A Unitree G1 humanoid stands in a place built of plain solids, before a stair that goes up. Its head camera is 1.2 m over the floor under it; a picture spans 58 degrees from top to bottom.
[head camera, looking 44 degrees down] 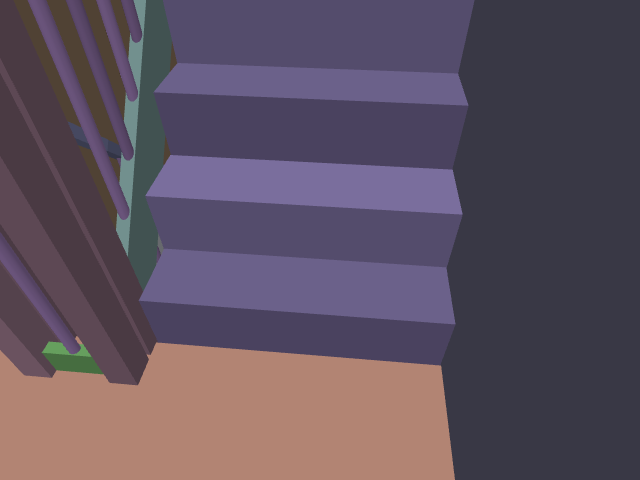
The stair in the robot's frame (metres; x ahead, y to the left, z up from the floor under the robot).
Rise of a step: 0.21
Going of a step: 0.21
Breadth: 0.90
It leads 5 degrees to the right of straight ahead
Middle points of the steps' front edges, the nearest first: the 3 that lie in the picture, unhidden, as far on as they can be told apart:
0.73 0.08 0.21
0.94 0.06 0.43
1.16 0.04 0.64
